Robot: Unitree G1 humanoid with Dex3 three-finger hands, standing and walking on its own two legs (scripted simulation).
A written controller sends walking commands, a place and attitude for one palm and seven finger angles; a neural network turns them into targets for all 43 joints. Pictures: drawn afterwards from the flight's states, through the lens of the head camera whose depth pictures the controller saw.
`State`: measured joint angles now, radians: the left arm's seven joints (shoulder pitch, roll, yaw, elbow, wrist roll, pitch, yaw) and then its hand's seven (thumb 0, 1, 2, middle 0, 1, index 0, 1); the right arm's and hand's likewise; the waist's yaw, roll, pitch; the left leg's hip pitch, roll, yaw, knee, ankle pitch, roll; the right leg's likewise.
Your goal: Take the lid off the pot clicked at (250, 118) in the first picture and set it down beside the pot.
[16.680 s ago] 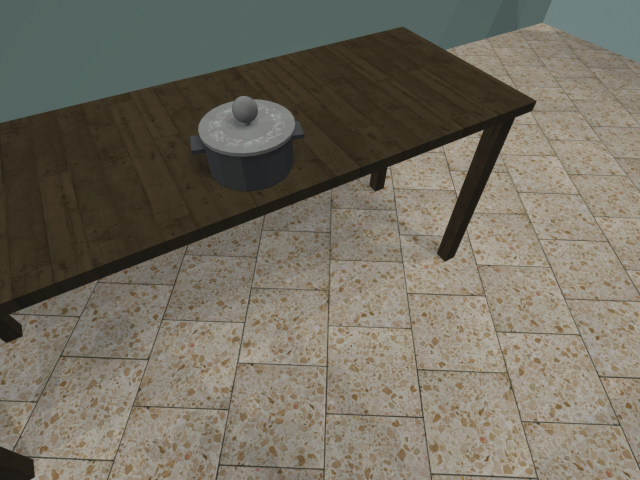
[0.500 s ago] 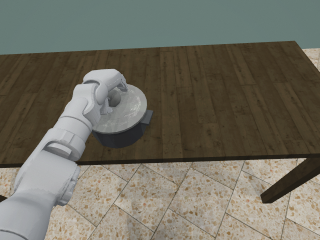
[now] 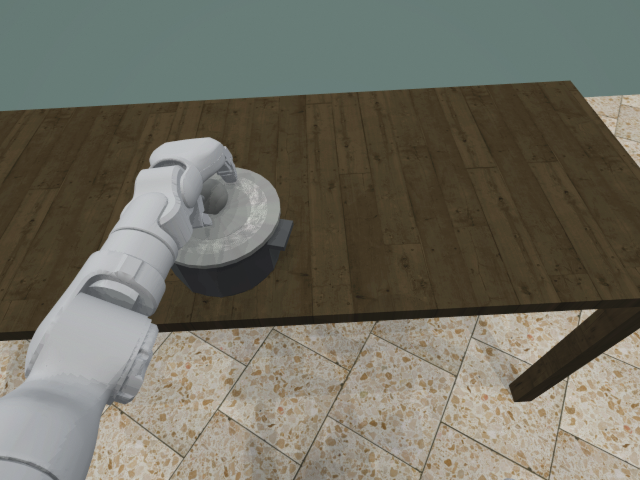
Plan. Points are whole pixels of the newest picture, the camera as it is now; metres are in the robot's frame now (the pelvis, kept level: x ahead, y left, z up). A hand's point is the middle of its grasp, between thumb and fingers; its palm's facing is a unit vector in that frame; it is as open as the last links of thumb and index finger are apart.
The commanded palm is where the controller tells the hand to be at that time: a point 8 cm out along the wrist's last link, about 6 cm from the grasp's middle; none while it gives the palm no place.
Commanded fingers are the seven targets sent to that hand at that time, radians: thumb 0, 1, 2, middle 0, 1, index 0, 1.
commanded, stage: close the fingers and squeeze the knob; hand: left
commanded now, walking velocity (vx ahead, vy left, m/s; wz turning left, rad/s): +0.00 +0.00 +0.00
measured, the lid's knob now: (209, 196) +0.49 +0.14 +0.07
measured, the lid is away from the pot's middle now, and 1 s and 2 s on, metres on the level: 0.00 0.00 0.01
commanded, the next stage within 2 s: lift the lid straight up in 1.30 s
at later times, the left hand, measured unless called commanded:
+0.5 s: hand (195, 200) +0.47 +0.15 +0.09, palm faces -0.35 -0.05 -0.94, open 8.7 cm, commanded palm +0.46 +0.15 +0.15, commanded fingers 0.00 0.19 0.96 -0.65 -0.98 -0.65 -0.98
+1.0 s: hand (198, 201) +0.46 +0.14 +0.09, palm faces -0.35 -0.03 -0.94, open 8.5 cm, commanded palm +0.46 +0.14 +0.15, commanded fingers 0.00 0.40 0.99 -0.84 -1.06 -0.68 -0.98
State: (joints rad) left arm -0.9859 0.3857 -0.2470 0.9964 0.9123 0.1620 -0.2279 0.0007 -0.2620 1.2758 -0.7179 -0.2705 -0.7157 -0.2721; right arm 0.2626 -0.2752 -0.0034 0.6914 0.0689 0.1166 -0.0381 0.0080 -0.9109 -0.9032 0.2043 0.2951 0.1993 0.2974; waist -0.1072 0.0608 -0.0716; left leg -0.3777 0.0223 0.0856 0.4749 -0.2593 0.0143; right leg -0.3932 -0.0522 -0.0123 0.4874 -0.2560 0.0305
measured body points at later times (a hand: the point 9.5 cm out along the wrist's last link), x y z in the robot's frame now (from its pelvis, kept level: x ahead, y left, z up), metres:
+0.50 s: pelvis +0.00 +0.01 +0.00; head +0.05 -0.02 +0.45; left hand +0.48 +0.15 +0.14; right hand +0.07 -0.25 -0.14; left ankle -0.02 +0.11 -0.74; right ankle -0.02 -0.14 -0.74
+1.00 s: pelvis +0.00 +0.00 +0.00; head +0.04 -0.02 +0.45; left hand +0.48 +0.14 +0.14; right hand +0.06 -0.26 -0.14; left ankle -0.02 +0.11 -0.74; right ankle -0.02 -0.14 -0.74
